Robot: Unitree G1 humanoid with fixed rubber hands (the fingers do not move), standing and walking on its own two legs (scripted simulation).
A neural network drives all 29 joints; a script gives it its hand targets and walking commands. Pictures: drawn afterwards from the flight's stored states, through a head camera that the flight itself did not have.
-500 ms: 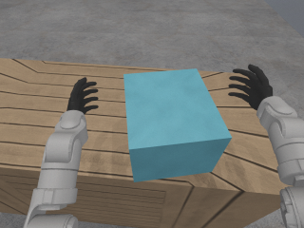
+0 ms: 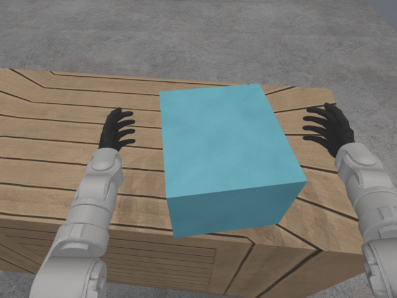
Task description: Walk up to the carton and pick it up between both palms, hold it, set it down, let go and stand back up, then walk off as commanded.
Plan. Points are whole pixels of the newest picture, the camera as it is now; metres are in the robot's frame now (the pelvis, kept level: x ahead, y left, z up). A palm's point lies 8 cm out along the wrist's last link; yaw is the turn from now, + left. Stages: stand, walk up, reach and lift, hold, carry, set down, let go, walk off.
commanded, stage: reach and lift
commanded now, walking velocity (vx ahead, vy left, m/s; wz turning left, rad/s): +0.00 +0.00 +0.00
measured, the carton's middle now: (218, 157) +0.44 -0.02 +0.02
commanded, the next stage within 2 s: none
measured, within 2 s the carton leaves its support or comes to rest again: neither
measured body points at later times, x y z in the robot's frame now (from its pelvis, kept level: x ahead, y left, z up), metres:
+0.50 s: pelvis +0.00 +0.00 +0.00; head +0.06 +0.00 +0.44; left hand +0.41 +0.20 +0.06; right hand +0.44 -0.23 +0.09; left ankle +0.00 +0.15 -0.74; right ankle -0.01 -0.09 -0.74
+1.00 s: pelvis +0.00 +0.00 +0.00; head +0.05 +0.00 +0.44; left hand +0.41 +0.16 +0.06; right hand +0.45 -0.19 +0.09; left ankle +0.00 +0.15 -0.74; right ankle -0.01 -0.09 -0.74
